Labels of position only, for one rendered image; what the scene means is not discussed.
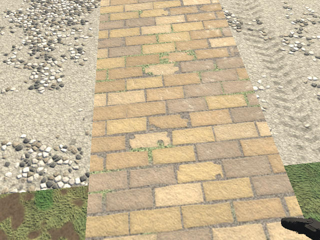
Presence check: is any robot right hand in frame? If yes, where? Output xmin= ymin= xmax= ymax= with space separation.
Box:
xmin=281 ymin=217 xmax=320 ymax=240

